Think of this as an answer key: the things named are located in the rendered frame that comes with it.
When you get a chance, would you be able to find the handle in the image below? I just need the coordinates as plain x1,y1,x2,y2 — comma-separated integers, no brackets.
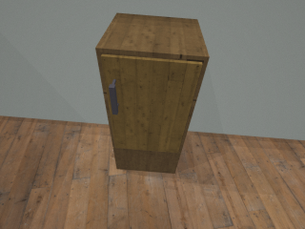
109,79,119,115

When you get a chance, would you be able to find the cupboard door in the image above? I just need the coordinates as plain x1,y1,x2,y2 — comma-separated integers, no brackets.
101,53,203,153

